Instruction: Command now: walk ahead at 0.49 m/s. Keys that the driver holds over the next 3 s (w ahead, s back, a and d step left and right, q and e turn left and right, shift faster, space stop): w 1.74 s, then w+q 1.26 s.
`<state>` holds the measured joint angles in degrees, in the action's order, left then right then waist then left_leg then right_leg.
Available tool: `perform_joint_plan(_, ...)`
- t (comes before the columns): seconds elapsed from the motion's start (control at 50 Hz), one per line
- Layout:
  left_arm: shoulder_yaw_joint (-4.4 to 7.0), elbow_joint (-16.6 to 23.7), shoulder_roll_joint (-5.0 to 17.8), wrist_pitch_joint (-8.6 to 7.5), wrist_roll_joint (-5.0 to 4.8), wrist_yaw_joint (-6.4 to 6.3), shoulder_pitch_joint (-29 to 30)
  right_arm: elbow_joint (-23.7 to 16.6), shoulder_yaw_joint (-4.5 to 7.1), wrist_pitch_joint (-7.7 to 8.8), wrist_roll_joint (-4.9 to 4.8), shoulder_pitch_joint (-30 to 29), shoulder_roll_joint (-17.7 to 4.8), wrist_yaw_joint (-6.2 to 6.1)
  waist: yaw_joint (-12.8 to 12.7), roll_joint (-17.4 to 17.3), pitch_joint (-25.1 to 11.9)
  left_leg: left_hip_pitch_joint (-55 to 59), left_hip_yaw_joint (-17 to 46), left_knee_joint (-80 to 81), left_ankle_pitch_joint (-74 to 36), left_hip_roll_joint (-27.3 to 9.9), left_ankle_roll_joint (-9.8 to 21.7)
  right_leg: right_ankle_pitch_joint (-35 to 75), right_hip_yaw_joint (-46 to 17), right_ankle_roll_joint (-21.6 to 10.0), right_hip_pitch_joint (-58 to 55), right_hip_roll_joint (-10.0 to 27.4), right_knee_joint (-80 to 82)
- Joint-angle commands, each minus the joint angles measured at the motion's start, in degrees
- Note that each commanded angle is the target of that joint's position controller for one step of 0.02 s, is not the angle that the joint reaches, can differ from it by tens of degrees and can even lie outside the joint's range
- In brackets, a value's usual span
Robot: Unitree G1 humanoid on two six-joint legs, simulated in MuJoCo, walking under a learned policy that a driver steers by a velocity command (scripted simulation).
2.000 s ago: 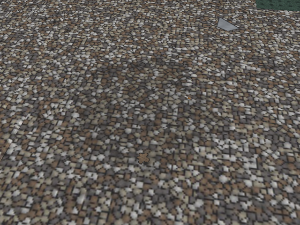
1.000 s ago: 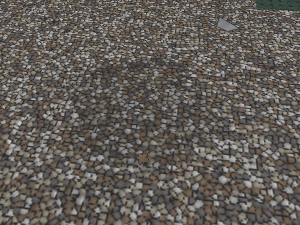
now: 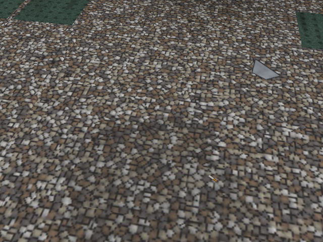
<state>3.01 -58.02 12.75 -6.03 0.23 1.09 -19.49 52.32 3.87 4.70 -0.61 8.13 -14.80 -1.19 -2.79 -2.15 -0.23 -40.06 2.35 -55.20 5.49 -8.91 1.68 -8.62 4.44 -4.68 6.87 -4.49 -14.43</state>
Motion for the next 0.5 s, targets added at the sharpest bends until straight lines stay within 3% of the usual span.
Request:
perform_joint_plan(0.02, 1.40, 3.5, 8.6, -0.56, -0.38, -1.17, 1.6, -2.6, 0.48, 0.45, 0.22, -1.3, -2.2, 0.43, 1.8, 4.6, 3.6, -0.2, -0.2, 10.3, -9.9, 0.0, -0.9, 6.7, -9.6, -8.0, 3.4, 15.3, 9.4)
perform_joint_plan(0.12, 1.65, 1.5, 9.4, 0.22, -1.17, -1.46, -4.2, -5.3, -0.41, 0.97, -0.51, -10.7, -1.5, 1.86, -1.6, 4.8, 5.4, 0.7, -2.6, 21.7, -11.7, 2.9, -0.8, 6.6, -7.7, -7.0, -3.6, 16.4, 7.3)
perform_joint_plan(0.18, 2.13, 0.6, 10.0, 1.16, -1.35, -1.70, -5.4, -7.1, -0.46, 1.53, -0.75, -12.9, -2.4, 2.99, -1.3, 5.4, 5.7, 0.1, -2.3, 25.0, -6.1, 3.7, 0.9, 10.0, -8.5, -6.3, -9.9, 19.3, 3.6)
perform_joint_plan(0.22, 2.51, 0.9, 11.0, 1.71, -1.36, -1.85, -3.8, -6.7, 0.24, 1.90, -0.84, -9.4, -4.4, 3.32, 1.5, 6.9, 3.3, 6.7, -3.7, 26.4, -1.8, 5.6, 2.6, 20.6, -8.2, -5.0, -11.6, 19.9, -1.0)
perform_joint_plan(0.24, 2.50, 1.3, 11.1, 2.01, -1.37, -1.85, -2.2, -5.2, 1.20, 2.04, -0.73, -3.7, -6.1, 3.23, 4.9, 7.4, -0.3, 15.1, -5.6, 27.4, -1.4, 7.8, 3.9, 30.9, -6.5, -3.9, -11.0, 18.3, -7.7)
perform_joint_plan(0.26, 1.88, 1.8, 9.6, 2.19, -1.08, -1.82, -1.6, -2.0, 2.76, 2.03, -0.55, 6.7, -9.2, 2.84, 9.3, 6.4, -6.7, 29.7, -5.5, 26.7, -2.4, 8.0, 5.8, 33.8, -4.0, -2.2, -6.2, 15.0, -19.8)
perform_joint_plan(0.28, 0.78, 3.4, 7.3, 2.01, 0.20, -1.80, -2.8, -0.1, 3.99, 1.75, 0.22, 17.3, -14.2, 2.18, 11.7, -2.2, -16.1, 47.8, 9.7, 25.8, -2.1, -4.5, 9.8, 15.1, -1.0, 0.1, 6.9, 10.8, -39.8)
perform_joint_plan(0.3, -1.23, 3.1, -0.5, 0.54, -0.64, -1.02, -9.9, 1.1, 4.10, 1.66, 0.54, 18.9, -16.0, 2.84, 7.1, -17.0, -22.4, 63.8, 37.8, 35.0, 9.5, -14.8, 18.6, -23.2, -5.7, 2.8, 28.5, 0.3, -56.7)
perform_joint_plan(0.32, 0.24, 2.9, 6.5, -0.78, -2.22, -0.86, -5.1, 0.5, 2.51, 1.82, 0.05, 17.0, -10.1, 2.92, 8.9, -9.9, -18.6, 61.5, 37.4, 37.9, 14.4, -12.7, 15.8, -23.7, -12.1, 1.5, 35.0, 3.7, -62.8)
perform_joint_plan(0.34, 0.88, 4.8, 9.1, -1.55, -3.11, -0.75, 0.5, -0.6, 1.73, 1.92, -0.10, 11.9, -7.5, 2.72, 8.3, -6.8, -11.0, 54.0, 28.2, 38.3, 10.5, -10.9, 13.1, -18.2, -10.6, 0.5, 37.9, 6.6, -62.7)
perform_joint_plan(0.36, 0.92, 5.2, 8.8, -1.63, -2.74, -1.19, 3.1, -1.7, 1.18, 1.92, 0.26, 7.1, -6.4, 2.77, 6.3, -1.1, -7.2, 45.3, 21.5, 39.7, 3.5, -9.0, 11.9, -12.6, -9.1, 0.6, 35.3, 9.7, -60.1)
perform_joint_plan(0.38, 1.38, 5.3, 8.3, -1.22, -1.79, -1.53, 4.3, -2.0, 0.78, 1.96, 0.74, 4.5, -4.9, 2.92, 4.7, 0.1, -4.0, 38.5, 16.7, 41.5, -0.9, -7.0, 11.5, -9.5, -8.7, 0.9, 32.8, 11.4, -56.6)
perform_joint_plan(0.4, 1.52, 5.1, 7.4, -0.41, -1.56, -1.52, 3.0, -1.7, 0.36, 2.06, 1.29, 3.9, -3.7, 3.04, 2.9, -1.3, -3.5, 34.7, 13.7, 43.1, -2.6, -5.6, 11.1, -7.4, -9.1, 0.9, 29.3, 12.8, -54.7)
perform_joint_plan(0.42, 1.46, 4.9, 6.1, 0.34, -1.55, -1.56, 1.9, -1.2, 0.33, 2.13, 1.24, 4.4, -3.5, 3.11, 2.2, -1.8, -3.0, 32.8, 11.8, 44.7, -3.5, -4.7, 11.4, -6.7, -8.8, 1.2, 27.8, 13.2, -52.9)
perform_joint_plan(0.46, 1.44, 5.3, 5.0, 1.34, -1.37, -1.74, 2.7, -0.2, 0.66, 2.35, 0.90, 6.2, -5.0, 2.68, 1.5, -1.4, -1.0, 30.7, 8.7, 46.8, -6.4, -4.4, 12.1, -4.9, -8.1, 2.1, 29.0, 13.8, -49.2)
perform_joint_plan(0.5, 1.60, 6.9, 5.3, 1.65, -0.81, -1.85, 6.9, 0.5, 1.02, 2.21, 0.87, 8.0, -6.5, 1.93, 2.2, -0.3, 0.7, 31.4, 6.9, 48.0, -8.5, -4.4, 12.3, 0.1, -7.8, 3.4, 33.1, 14.0, -43.6)
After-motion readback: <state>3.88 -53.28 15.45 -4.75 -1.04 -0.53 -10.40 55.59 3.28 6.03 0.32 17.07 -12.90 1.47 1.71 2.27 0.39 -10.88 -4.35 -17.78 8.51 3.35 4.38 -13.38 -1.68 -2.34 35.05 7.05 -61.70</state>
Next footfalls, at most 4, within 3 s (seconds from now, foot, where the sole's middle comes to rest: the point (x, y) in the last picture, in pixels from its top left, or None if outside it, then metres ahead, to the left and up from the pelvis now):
0.26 left None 0.34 0.16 -0.78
0.82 right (196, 209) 0.66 -0.08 -0.78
1.40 left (149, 149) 0.98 0.15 -0.78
1.94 right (196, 107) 1.29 -0.09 -0.78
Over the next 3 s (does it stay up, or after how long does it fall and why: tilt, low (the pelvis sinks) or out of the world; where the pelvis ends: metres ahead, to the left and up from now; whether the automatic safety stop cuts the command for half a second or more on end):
stays up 1.68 0.20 -0.03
